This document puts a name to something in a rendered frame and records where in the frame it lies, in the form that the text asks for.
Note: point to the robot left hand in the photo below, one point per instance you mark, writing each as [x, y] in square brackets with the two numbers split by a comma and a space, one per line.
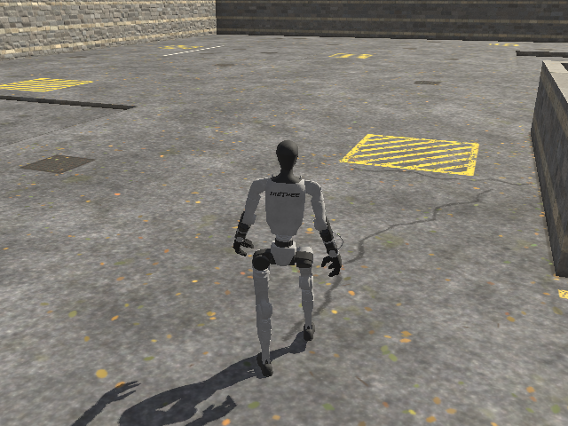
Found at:
[246, 243]

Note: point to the robot left foot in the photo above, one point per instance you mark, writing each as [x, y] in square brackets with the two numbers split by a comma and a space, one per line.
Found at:
[266, 368]

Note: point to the left robot upper arm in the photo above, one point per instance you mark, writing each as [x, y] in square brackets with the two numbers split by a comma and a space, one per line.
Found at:
[257, 187]

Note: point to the robot right foot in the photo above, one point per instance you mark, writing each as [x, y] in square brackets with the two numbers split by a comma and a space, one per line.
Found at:
[308, 333]

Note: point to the right robot forearm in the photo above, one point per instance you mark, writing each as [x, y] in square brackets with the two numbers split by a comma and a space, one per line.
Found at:
[329, 241]

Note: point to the robot right hand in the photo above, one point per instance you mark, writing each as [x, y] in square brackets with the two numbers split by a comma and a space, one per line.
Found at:
[337, 264]

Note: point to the left robot forearm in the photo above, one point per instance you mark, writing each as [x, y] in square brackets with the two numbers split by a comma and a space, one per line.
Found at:
[242, 230]

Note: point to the robot foot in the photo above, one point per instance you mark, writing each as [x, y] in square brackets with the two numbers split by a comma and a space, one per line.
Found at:
[266, 368]
[308, 333]

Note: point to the right robot upper arm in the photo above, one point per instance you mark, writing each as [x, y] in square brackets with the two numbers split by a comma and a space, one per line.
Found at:
[318, 205]

